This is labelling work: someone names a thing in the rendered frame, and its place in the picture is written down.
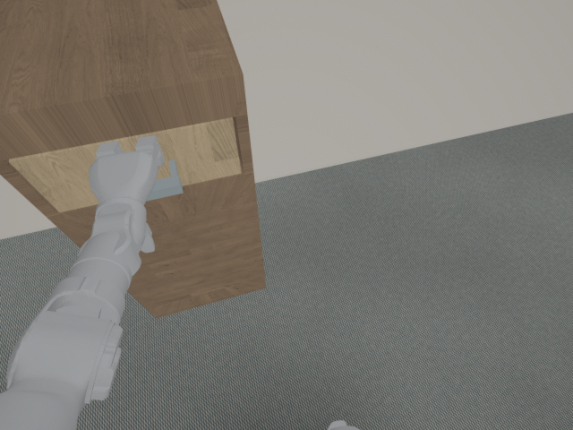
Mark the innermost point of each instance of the left robot hand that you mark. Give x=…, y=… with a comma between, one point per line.
x=131, y=174

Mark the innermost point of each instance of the robot left forearm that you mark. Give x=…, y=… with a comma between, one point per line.
x=98, y=280

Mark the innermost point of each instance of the left robot upper arm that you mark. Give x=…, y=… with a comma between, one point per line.
x=67, y=361

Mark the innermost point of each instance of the cabinet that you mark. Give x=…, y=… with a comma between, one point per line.
x=77, y=72

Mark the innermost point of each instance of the drawer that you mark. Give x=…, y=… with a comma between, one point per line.
x=202, y=152

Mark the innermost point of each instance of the handle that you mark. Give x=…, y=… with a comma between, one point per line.
x=167, y=186

